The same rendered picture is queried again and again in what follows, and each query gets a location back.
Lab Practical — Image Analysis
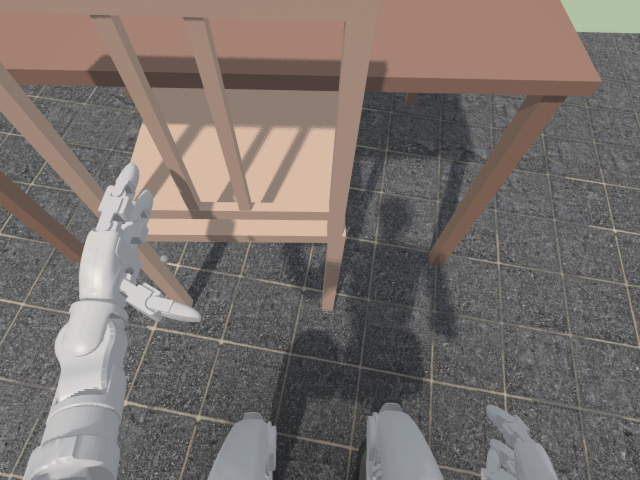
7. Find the left robot thigh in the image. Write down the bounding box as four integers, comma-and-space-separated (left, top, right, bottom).
207, 419, 277, 480

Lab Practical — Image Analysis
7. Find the right robot shin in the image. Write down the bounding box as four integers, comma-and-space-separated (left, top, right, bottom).
366, 403, 401, 480

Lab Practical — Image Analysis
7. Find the left robot forearm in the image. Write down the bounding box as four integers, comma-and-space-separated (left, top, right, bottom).
23, 299, 129, 480

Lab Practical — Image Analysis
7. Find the robot left hand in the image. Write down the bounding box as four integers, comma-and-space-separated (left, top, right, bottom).
79, 162, 201, 322

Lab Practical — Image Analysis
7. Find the chair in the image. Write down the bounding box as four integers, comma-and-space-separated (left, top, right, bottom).
0, 0, 379, 311

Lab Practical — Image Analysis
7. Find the table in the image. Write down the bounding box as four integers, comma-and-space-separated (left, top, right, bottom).
0, 0, 602, 265

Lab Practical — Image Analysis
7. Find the robot right hand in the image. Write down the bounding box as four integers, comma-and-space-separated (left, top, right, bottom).
481, 404, 558, 480

